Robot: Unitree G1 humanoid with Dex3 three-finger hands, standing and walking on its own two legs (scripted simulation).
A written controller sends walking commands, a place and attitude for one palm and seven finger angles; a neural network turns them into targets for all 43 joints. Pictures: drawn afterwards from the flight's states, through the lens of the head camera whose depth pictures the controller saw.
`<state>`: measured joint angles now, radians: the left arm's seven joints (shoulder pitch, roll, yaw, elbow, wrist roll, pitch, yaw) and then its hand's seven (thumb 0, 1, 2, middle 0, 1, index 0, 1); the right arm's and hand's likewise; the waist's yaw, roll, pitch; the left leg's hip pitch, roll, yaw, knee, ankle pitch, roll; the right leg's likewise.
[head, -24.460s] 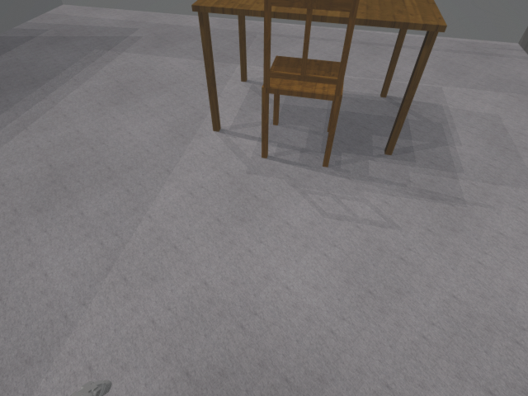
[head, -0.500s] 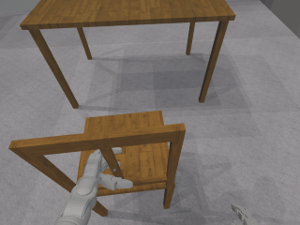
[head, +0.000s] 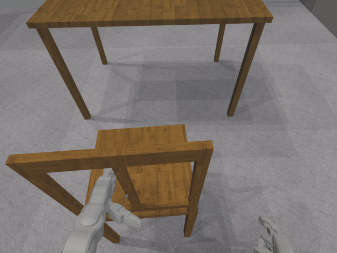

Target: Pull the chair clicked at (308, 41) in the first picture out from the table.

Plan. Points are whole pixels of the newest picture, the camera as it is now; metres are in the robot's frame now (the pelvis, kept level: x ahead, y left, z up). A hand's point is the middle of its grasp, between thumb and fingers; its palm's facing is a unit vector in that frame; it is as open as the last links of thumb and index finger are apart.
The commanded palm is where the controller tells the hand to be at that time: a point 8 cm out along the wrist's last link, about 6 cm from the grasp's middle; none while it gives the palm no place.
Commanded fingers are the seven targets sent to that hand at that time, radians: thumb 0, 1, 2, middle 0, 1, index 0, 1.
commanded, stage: draw the fingers out of the gap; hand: left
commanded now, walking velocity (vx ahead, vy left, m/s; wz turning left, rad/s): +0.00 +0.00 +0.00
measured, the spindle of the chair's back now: (129, 189) +0.29 +0.11 -0.05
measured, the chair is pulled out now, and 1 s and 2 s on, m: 0.64 0.64 0.64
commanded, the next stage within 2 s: draw the hand back to the body in 0.70 s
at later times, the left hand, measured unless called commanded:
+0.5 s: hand (116, 236) +0.18 +0.12 -0.03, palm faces -0.07 -0.99 -0.14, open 17.5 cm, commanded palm +0.15 +0.17 -0.01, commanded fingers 0.00 -0.55 0.20 0.00 0.00 0.00 0.00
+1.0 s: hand (100, 247) +0.15 +0.14 +0.02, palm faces +0.09 -1.00 -0.01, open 17.5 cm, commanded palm +0.11 +0.20 +0.02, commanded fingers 0.00 -0.55 0.20 0.00 0.00 0.00 0.00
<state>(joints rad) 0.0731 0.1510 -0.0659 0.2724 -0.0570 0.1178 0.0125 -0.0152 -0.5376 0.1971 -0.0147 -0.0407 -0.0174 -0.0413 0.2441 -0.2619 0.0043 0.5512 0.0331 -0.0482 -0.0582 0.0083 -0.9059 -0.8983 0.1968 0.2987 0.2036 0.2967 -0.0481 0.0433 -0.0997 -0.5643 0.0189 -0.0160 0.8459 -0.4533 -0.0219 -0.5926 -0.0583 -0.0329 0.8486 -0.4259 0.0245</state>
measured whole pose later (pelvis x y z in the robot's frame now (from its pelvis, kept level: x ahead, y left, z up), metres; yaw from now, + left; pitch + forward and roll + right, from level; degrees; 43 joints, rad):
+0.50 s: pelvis -0.01 +0.00 -0.01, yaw +1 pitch +10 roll -1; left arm 0.46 0.18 -0.12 -0.10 -0.04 0.13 0.01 -0.02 -0.54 0.20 0.00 0.00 -0.01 0.00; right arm 0.25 -0.24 0.02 0.47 0.03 -0.08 -0.08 0.01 -0.90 -0.90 0.20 0.30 0.20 0.30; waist -0.04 0.05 -0.13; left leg -0.64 0.01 -0.04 0.95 -0.49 -0.02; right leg -0.64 -0.06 -0.06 0.94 -0.46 0.02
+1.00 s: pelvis -0.02 +0.00 -0.04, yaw +1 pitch +13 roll -2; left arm 0.72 0.15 -0.09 -0.38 -0.13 -0.17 0.01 -0.02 -0.54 0.20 0.00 0.00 -0.01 0.00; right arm 0.25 -0.20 -0.01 0.47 0.04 -0.14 -0.08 0.01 -0.90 -0.90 0.20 0.30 0.20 0.30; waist 0.00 0.03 -0.17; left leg -0.78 0.02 -0.06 1.11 -0.55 -0.02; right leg -0.77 -0.06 -0.06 1.07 -0.51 0.02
